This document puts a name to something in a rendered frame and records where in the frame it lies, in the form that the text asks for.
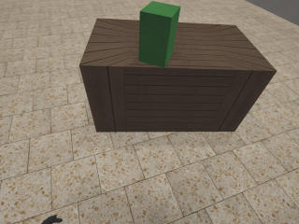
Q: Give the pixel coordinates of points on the left robot hand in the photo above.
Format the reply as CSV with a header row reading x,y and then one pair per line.
x,y
52,219

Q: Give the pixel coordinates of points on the carton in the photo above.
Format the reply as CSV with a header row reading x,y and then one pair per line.
x,y
158,23

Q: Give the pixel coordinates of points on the pedestal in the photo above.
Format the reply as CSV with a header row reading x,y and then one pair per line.
x,y
211,81

